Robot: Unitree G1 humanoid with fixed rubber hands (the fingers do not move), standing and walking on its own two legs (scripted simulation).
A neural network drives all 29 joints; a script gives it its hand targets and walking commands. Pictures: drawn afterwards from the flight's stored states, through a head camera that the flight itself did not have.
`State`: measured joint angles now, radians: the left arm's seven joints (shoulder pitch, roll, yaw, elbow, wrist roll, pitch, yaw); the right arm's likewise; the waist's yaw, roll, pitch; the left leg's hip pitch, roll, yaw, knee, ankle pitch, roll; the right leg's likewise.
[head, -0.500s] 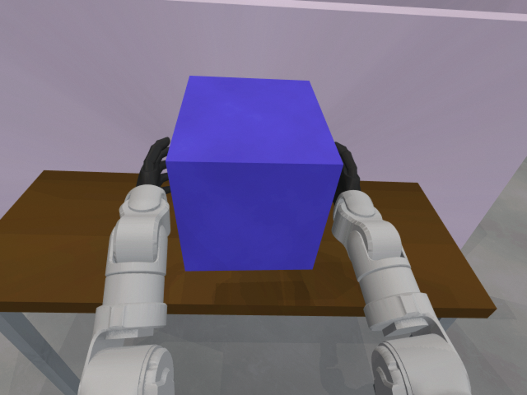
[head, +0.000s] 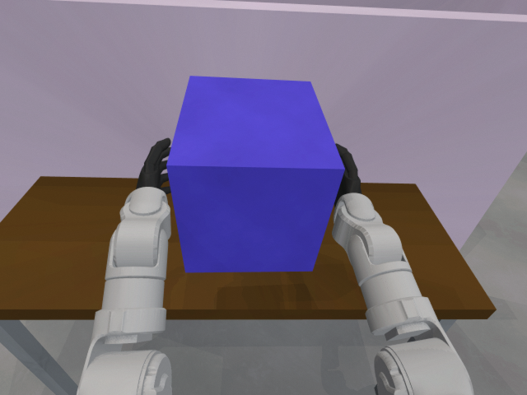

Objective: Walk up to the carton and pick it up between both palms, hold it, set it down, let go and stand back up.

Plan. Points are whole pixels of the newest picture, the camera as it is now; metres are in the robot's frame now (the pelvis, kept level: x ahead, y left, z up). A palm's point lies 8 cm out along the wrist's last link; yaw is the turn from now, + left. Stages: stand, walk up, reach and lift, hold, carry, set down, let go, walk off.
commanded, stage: hold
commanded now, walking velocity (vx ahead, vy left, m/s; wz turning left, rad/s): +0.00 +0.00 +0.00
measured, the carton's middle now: (250, 172) +0.40 +0.01 +0.19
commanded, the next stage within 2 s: none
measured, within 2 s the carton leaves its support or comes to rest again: neither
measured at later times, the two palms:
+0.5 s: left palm (146, 195) +0.35 +0.16 +0.18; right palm (341, 196) +0.35 -0.13 +0.18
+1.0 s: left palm (151, 195) +0.35 +0.16 +0.18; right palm (343, 196) +0.36 -0.13 +0.17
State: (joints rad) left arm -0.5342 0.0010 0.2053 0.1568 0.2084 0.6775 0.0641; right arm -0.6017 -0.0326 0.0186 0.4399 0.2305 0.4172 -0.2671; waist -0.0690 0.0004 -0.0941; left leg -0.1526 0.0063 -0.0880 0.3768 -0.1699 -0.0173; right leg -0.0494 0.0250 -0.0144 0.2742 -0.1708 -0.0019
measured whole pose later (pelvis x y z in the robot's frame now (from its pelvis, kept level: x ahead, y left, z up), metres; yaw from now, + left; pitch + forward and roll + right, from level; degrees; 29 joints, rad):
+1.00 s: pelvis +0.00 +0.00 +0.00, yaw +0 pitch -3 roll -1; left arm -0.51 -0.01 0.21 0.12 0.21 0.69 0.06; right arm -0.59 -0.04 0.04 0.41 0.24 0.44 -0.26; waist -0.07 0.00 -0.09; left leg -0.15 0.00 -0.09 0.38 -0.18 -0.02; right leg -0.05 0.03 -0.01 0.28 -0.18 0.00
